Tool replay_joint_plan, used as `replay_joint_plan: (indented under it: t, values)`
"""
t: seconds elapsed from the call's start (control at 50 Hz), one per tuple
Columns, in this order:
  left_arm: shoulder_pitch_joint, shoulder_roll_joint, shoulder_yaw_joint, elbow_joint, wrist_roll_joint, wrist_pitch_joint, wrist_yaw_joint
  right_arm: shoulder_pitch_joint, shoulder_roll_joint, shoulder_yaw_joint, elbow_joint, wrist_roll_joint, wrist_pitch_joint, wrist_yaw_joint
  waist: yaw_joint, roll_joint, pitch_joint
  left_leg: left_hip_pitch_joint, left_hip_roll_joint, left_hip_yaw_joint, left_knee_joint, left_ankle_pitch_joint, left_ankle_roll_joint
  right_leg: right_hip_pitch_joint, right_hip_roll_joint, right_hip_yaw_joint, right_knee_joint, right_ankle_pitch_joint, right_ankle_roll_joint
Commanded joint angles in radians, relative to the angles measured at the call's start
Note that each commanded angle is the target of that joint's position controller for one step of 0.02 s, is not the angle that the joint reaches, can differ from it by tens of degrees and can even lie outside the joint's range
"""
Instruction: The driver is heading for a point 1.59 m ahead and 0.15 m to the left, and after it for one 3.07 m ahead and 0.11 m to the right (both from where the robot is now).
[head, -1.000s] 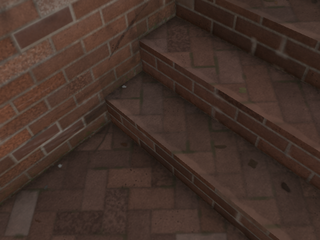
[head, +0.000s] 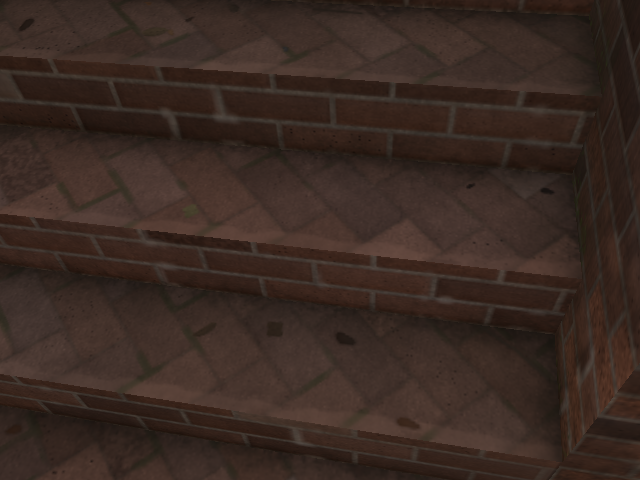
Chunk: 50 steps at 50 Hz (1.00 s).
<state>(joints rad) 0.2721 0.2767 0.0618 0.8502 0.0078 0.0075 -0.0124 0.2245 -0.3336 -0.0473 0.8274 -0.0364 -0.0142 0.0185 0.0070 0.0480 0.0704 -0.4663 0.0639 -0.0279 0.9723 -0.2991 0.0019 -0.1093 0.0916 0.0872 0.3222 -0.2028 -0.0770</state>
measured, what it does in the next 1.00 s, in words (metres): walks ahead: left foot, then right foot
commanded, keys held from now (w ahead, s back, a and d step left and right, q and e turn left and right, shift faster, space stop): w+e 0.08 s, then w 0.56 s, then no key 0.36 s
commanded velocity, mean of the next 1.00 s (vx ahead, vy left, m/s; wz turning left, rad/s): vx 0.36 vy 0.00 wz -0.19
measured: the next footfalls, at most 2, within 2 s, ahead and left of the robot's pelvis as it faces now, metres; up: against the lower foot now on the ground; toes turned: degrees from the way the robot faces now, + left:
left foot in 0.30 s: +0.26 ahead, +0.13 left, +0.00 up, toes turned -8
right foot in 0.72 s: +0.30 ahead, -0.04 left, +0.00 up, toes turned -11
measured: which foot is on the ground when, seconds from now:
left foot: up 0.00-0.28, down 0.30-0.72, up 0.74-0.92, down 0.94-1.00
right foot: down 0.00-0.30, up 0.32-0.70, down 0.72-1.00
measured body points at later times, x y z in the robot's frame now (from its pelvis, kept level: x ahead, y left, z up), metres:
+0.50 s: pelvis +0.19 +0.05 +0.00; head +0.21 +0.07 +0.45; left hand +0.31 +0.30 -0.14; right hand +0.27 -0.21 -0.11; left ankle +0.22 +0.13 -0.75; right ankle +0.14 -0.06 -0.67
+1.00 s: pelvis +0.28 +0.05 -0.01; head +0.28 +0.05 +0.44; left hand +0.38 +0.25 -0.15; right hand +0.31 -0.18 -0.16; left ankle +0.29 +0.17 -0.75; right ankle +0.27 -0.03 -0.75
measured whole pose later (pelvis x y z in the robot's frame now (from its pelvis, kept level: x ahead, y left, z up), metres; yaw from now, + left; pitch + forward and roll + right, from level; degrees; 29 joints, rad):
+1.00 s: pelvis +0.28 +0.05 -0.01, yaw -9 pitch -2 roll -1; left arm 0.25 0.12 -0.03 0.91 0.02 -0.03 0.08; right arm 0.21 -0.17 0.03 0.97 -0.02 0.01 -0.04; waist -0.01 0.02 0.04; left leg -0.15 0.02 0.02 0.45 -0.26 -0.01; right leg -0.15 0.04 -0.05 0.42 -0.22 -0.05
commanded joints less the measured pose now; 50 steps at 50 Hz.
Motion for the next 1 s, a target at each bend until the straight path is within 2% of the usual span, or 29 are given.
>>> replay_joint_plan:
  t: [0.02, 0.1, 0.18, 0.24, 0.28, 0.3, 0.32, 0.34, 0.36, 0.38, 0.42, 0.46, 0.5, 0.52, 0.54, 0.58, 0.6, 0.66, 0.7, 0.72, 0.74, 0.76, 0.78, 0.82, 0.86, 0.88, 0.94, 0.98, 1.0]
  values:
    - [0.080, 0.155, 0.041, -0.013, -0.003, -0.031, 0.000, -0.082, -0.092, -0.023, -0.071, -0.002, -0.006, 0.003, 0.040, -0.137, -0.028, -0.196, 0.005, -0.018, -0.052, 0.055, -0.024, 0.151, -0.233, 0.281, -0.152, -0.040, -0.149]
    - [0.110, 0.179, 0.056, 0.000, 0.022, -0.058, 0.005, -0.200, -0.071, -0.016, -0.103, -0.008, -0.022, 0.015, 0.073, -0.150, 0.030, -0.181, -0.010, -0.005, -0.211, 0.134, -0.063, 0.080, -0.241, 0.302, -0.183, -0.071, -0.147]
    - [0.122, 0.143, 0.040, 0.008, 0.015, -0.078, 0.040, -0.273, -0.032, -0.007, -0.118, -0.005, -0.052, 0.033, 0.085, -0.157, 0.027, -0.059, -0.027, 0.004, -0.371, 0.151, -0.052, 0.040, -0.242, 0.276, -0.157, 0.028, -0.115]
    - [0.082, 0.157, 0.037, 0.009, 0.016, -0.089, 0.053, -0.237, -0.044, -0.010, -0.124, 0.002, -0.057, 0.020, 0.034, -0.143, -0.003, 0.069, -0.047, 0.012, -0.435, 0.110, -0.014, 0.008, -0.265, 0.282, -0.064, 0.252, -0.094]
    - [0.055, 0.142, 0.027, 0.002, 0.016, -0.090, 0.046, -0.091, -0.060, -0.022, -0.081, 0.005, -0.069, -0.005, -0.045, -0.094, -0.097, 0.301, -0.090, 0.038, -0.562, 0.152, 0.027, -0.015, -0.193, 0.224, 0.146, 0.534, -0.046]
    - [0.049, 0.109, 0.012, -0.009, 0.011, -0.098, 0.038, 0.011, -0.095, -0.032, -0.058, -0.010, -0.077, -0.021, -0.090, -0.049, -0.188, 0.473, -0.024, -0.010, -0.583, 0.151, 0.054, -0.089, -0.136, 0.179, 0.316, 0.489, -0.016]
    - [0.039, 0.041, -0.015, -0.052, -0.019, -0.104, 0.032, 0.126, -0.186, -0.052, -0.052, -0.027, -0.075, -0.035, -0.138, 0.125, -0.280, 0.684, 0.207, -0.328, -0.662, -0.021, 0.135, -0.334, -0.026, 0.079, 0.565, 0.153, 0.030]
    - [0.142, 0.045, -0.019, -0.033, -0.005, -0.093, 0.042, 0.120, -0.240, -0.071, -0.024, -0.018, -0.061, -0.025, -0.068, 0.246, -0.254, 0.643, 0.318, -0.587, -0.779, -0.032, 0.200, -0.444, 0.032, 0.018, 0.712, -0.273, 0.026]
    - [0.159, 0.077, -0.016, 0.013, 0.017, -0.076, 0.052, 0.053, -0.141, -0.052, -0.036, -0.011, -0.056, -0.016, -0.021, 0.104, -0.170, 0.530, 0.302, -0.559, -0.777, -0.102, 0.206, -0.449, -0.034, 0.042, 0.844, -0.210, 0.008]
    - [0.118, 0.073, -0.018, 0.020, 0.023, -0.073, 0.047, -0.028, -0.058, -0.032, -0.060, 0.000, -0.056, -0.013, -0.005, 0.012, -0.103, 0.432, 0.245, -0.432, -0.783, -0.054, 0.193, -0.441, -0.065, 0.031, 0.864, -0.147, 0.008]
    - [0.055, 0.051, -0.026, 0.011, 0.032, -0.067, 0.042, -0.073, 0.003, -0.006, -0.064, 0.007, -0.069, -0.020, 0.010, 0.002, -0.073, 0.344, 0.169, -0.233, -0.785, 0.243, 0.162, -0.400, -0.099, 0.006, 0.803, -0.096, 0.027]
    - [0.057, 0.037, -0.033, 0.013, 0.045, -0.057, 0.039, -0.038, -0.016, -0.008, -0.037, 0.009, -0.090, -0.013, 0.023, 0.018, -0.105, 0.316, 0.136, -0.131, -0.749, 0.495, 0.174, -0.348, -0.088, -0.035, 0.765, -0.083, 0.045]
    - [0.006, 0.017, -0.042, -0.011, 0.051, -0.055, 0.037, -0.020, -0.016, -0.008, -0.023, 0.017, -0.096, -0.009, 0.014, 0.027, -0.119, 0.325, 0.131, -0.099, -0.744, 0.539, 0.190, -0.347, -0.100, -0.063, 0.631, -0.070, 0.065]
    - [-0.048, 0.024, -0.039, -0.034, 0.049, -0.058, 0.037, -0.027, -0.021, -0.002, -0.018, 0.031, -0.099, -0.012, 0.005, 0.047, -0.092, 0.304, 0.120, -0.090, -0.759, 0.514, 0.202, -0.343, -0.100, -0.091, 0.542, -0.074, 0.075]
    - [-0.066, 0.001, -0.048, -0.036, 0.045, -0.053, 0.039, -0.048, -0.009, 0.005, -0.025, 0.030, -0.099, -0.017, 0.004, 0.077, -0.124, 0.318, 0.122, -0.087, -0.726, 0.643, 0.206, -0.301, -0.086, -0.122, 0.536, -0.093, 0.077]
    - [-0.096, -0.015, -0.060, -0.052, 0.038, -0.049, 0.045, -0.044, -0.022, 0.006, -0.023, 0.032, -0.098, -0.024, 0.006, 0.059, -0.143, 0.304, 0.134, -0.067, -0.676, 0.797, 0.208, -0.244, -0.079, -0.148, 0.434, -0.107, 0.069]
    - [-0.028, -0.031, -0.063, -0.034, 0.043, -0.043, 0.053, 0.001, -0.037, -0.001, -0.001, 0.032, -0.094, -0.027, 0.016, 0.109, -0.182, 0.284, 0.141, -0.060, -0.654, 0.788, 0.230, -0.167, -0.059, -0.175, 0.450, -0.099, 0.054]
    - [-0.008, -0.019, -0.055, -0.028, 0.039, -0.043, 0.071, -0.003, -0.028, 0.006, 0.012, 0.041, -0.084, -0.027, 0.037, 0.073, -0.143, 0.266, 0.143, -0.077, -0.551, 0.878, 0.227, -0.104, -0.036, -0.190, 0.314, -0.050, 0.017]
    - [0.085, -0.046, -0.057, 0.005, 0.038, -0.059, 0.087, -0.041, -0.002, 0.019, 0.012, 0.068, -0.074, -0.031, 0.094, 0.001, -0.165, 0.242, 0.084, -0.026, -0.325, 0.946, 0.169, 0.056, -0.048, -0.162, 0.057, 0.148, 0.005]
    - [0.120, -0.024, -0.058, 0.010, 0.058, -0.076, 0.098, -0.079, 0.044, 0.039, -0.014, 0.080, -0.077, -0.030, 0.103, -0.061, -0.187, 0.117, 0.051, -0.031, -0.189, 0.645, 0.107, 0.187, -0.188, 0.007, -0.032, 0.375, -0.009]
    - [0.090, 0.024, -0.064, -0.004, 0.062, -0.084, 0.098, 0.026, 0.141, 0.066, -0.016, 0.066, -0.063, -0.025, 0.000, -0.248, -0.197, 0.022, -0.064, 0.008, -0.025, -0.150, 0.045, 0.211, -0.469, 0.277, -0.008, 1.012, -0.093]
    - [0.071, 0.001, -0.063, 0.001, 0.050, -0.081, 0.087, 0.128, 0.104, 0.058, 0.047, 0.042, -0.021, -0.039, -0.024, -0.139, -0.203, 0.114, -0.035, -0.043, 0.037, -0.297, 0.033, 0.075, -0.515, 0.234, 0.035, 0.977, -0.252]
    - [-0.005, -0.028, -0.070, -0.021, 0.043, -0.078, 0.081, 0.113, 0.074, 0.056, 0.060, 0.020, -0.001, -0.044, -0.039, -0.103, -0.139, 0.121, -0.028, -0.034, 0.029, -0.308, 0.007, -0.006, -0.465, 0.188, 0.000, 0.805, -0.261]
    - [-0.107, -0.080, -0.098, -0.037, 0.046, -0.071, 0.094, 0.033, 0.065, 0.053, 0.062, -0.001, 0.024, -0.045, -0.064, -0.113, -0.054, 0.202, -0.029, 0.008, -0.121, -0.234, -0.030, -0.135, -0.333, 0.049, -0.025, 0.647, -0.166]
    - [-0.069, -0.054, -0.095, -0.013, 0.036, -0.064, 0.108, 0.062, 0.097, 0.062, 0.091, 0.011, 0.041, -0.050, -0.057, -0.200, -0.077, 0.327, -0.057, 0.070, -0.291, -0.097, -0.041, -0.147, -0.247, -0.040, -0.001, 0.613, -0.095]
    - [-0.045, -0.046, -0.093, -0.002, 0.025, -0.060, 0.107, 0.066, 0.098, 0.062, 0.098, 0.021, 0.043, -0.057, -0.053, -0.192, -0.079, 0.340, -0.069, 0.084, -0.390, -0.017, -0.040, -0.123, -0.233, -0.033, 0.008, 0.561, -0.075]
    - [0.009, -0.035, -0.074, 0.019, 0.004, -0.051, 0.096, 0.049, 0.061, 0.057, 0.112, 0.013, 0.030, -0.069, -0.036, -0.118, -0.064, 0.399, -0.018, 0.045, -0.600, 0.181, -0.040, -0.109, -0.215, 0.018, 0.000, 0.198, -0.003]
    - [0.050, -0.078, -0.074, 0.031, 0.004, -0.041, 0.090, -0.002, 0.036, 0.055, 0.115, 0.013, 0.016, -0.067, 0.011, -0.029, -0.004, 0.305, 0.057, -0.037, -0.621, 0.181, -0.017, -0.084, -0.175, -0.004, -0.056, 0.042, 0.027]
    - [0.025, -0.066, -0.071, 0.044, 0.017, -0.038, 0.095, -0.025, 0.050, 0.053, 0.113, 0.022, 0.009, -0.063, -0.010, -0.033, 0.024, 0.255, 0.052, -0.048, -0.644, 0.158, -0.003, -0.034, -0.174, -0.011, -0.035, 0.083, 0.038]
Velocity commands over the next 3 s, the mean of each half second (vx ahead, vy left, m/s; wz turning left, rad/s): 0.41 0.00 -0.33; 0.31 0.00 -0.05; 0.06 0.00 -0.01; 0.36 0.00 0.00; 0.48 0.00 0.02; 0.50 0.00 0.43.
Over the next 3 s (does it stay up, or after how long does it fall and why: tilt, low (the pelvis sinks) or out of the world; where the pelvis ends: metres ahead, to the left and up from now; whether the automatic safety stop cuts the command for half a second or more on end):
stays up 0.76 -0.02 0.28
